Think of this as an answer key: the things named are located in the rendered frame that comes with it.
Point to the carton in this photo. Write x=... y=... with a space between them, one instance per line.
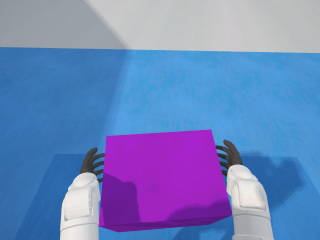
x=162 y=180

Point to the robot left forearm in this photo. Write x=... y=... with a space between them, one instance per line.
x=80 y=209

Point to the left robot hand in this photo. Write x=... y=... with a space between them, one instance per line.
x=88 y=166

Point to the right robot hand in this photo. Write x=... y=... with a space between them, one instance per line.
x=233 y=157

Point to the robot right forearm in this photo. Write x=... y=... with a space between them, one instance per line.
x=250 y=210

